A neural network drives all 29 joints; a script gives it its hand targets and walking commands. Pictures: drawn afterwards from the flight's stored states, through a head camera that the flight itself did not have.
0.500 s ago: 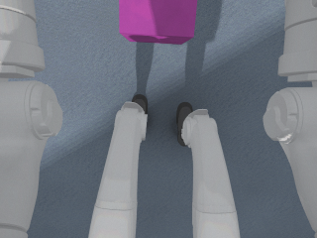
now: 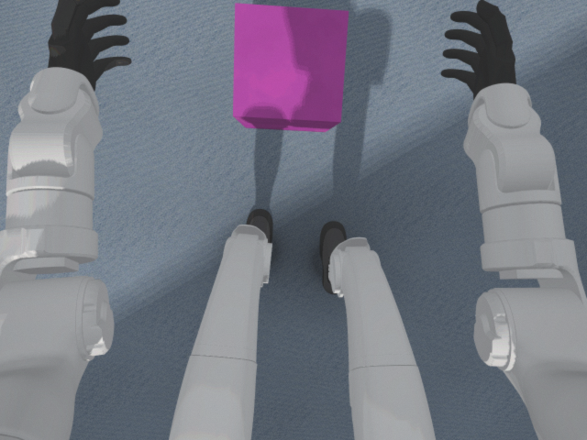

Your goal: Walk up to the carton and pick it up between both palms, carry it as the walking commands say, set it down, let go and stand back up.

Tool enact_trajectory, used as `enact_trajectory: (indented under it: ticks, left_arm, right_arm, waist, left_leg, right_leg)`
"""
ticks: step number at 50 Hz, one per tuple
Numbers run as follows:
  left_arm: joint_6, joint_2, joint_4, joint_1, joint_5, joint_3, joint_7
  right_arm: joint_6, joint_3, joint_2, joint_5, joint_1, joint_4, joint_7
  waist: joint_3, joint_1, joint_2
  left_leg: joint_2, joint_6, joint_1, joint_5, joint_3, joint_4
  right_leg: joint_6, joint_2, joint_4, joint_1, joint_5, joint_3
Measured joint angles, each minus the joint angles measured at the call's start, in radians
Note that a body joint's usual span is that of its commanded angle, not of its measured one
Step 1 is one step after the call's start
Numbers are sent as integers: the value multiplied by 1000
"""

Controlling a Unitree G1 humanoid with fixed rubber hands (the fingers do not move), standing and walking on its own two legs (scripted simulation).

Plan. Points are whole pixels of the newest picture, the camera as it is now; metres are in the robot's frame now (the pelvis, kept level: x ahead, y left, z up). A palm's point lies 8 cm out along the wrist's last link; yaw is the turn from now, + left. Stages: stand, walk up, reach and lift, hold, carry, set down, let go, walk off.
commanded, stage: let go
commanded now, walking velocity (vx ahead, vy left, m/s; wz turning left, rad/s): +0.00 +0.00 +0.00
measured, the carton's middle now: (288, 79) +0.56 +0.05 -0.56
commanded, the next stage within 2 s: stand in 1.12 s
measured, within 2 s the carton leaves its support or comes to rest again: neither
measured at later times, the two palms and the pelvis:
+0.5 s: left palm (19, 260) +0.28 +0.25 +0.00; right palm out of the picture +0.31 -0.22 -0.01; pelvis +0.05 -0.01 +0.06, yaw +1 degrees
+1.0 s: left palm (27, 303) +0.26 +0.23 +0.03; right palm out of the picture +0.27 -0.25 +0.02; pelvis +0.10 -0.03 +0.09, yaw +1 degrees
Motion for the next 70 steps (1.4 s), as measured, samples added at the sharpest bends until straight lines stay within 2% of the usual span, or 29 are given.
enact_trajectory:
  ticks: [5, 9, 14, 21, 25, 33, 42, 57, 64, 70]
  left_arm:
    - [-16, -1, -47, 181, -15, -48, -35]
    - [-59, -33, -47, 374, -14, -64, -52]
    - [-114, -89, -47, 584, -13, -70, -66]
    - [-179, -154, -21, 779, 38, -84, -86]
    - [-215, -175, -21, 902, 58, -87, -86]
    - [-279, -180, -37, 1099, 58, -108, -86]
    - [-291, -180, -65, 1163, 59, -117, -87]
    - [-260, -180, -65, 1166, 67, -117, -89]
    - [-304, -180, 14, 1167, 111, -117, -42]
    - [-349, -180, 17, 1168, 116, -117, -34]
  right_arm:
    - [-30, 8, 39, 0, 203, -59, 29]
    - [-82, 8, 70, 0, 385, -58, 59]
    - [-151, 12, 91, 0, 552, 37, 100]
    - [-229, 32, 128, -35, 725, 139, 144]
    - [-273, 33, 144, -51, 850, 129, 151]
    - [-333, 46, 144, -52, 1077, 37, 158]
    - [-330, 66, 144, -52, 1165, -4, 165]
    - [-292, 73, 144, -52, 1165, -5, 163]
    - [-373, 73, 115, -73, 1171, 184, 142]
    - [-417, 69, 97, -76, 1183, 259, 140]
  waist:
    - [-18, -2, 0]
    - [-149, -5, 0]
    - [-382, -5, 0]
    - [-475, -10, 0]
    - [-465, -15, 0]
    - [-455, -25, 0]
    - [-467, -38, 0]
    - [-446, -45, 0]
    - [-573, -45, -2]
    - [-638, -45, -6]
  left_leg:
    - [0, 0, 130, 4, 0, -44]
    - [1, -2, 173, 10, 0, -86]
    - [1, -2, 222, 13, -1, -148]
    - [1, -6, 424, 18, -1, -266]
    - [1, -11, 540, 22, -1, -333]
    - [2, -21, 750, 29, -6, -464]
    - [5, -31, 893, 37, -10, -555]
    - [6, -32, 935, 44, -11, -567]
    - [6, -33, 936, 29, -11, -557]
    - [5, -30, 935, 18, -11, -551]
  right_leg:
    - [-2, -1, -44, 130, 5, 3]
    - [-3, -2, -87, 173, 12, 5]
    - [-6, -4, -151, 222, 16, 8]
    - [-9, -10, -264, 420, 20, 13]
    - [-21, -13, -327, 533, 25, 17]
    - [-36, -16, -445, 737, 27, 19]
    - [-48, -16, -518, 872, 27, 19]
    - [-50, -16, -531, 915, 35, 19]
    - [-50, -16, -531, 921, 23, 19]
    - [-50, -16, -531, 923, 16, 19]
